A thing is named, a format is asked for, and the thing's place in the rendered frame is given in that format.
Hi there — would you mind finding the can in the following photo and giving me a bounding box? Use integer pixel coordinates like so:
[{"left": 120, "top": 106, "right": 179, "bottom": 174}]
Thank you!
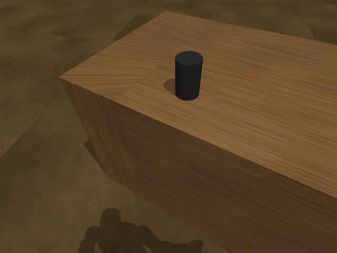
[{"left": 175, "top": 51, "right": 203, "bottom": 101}]

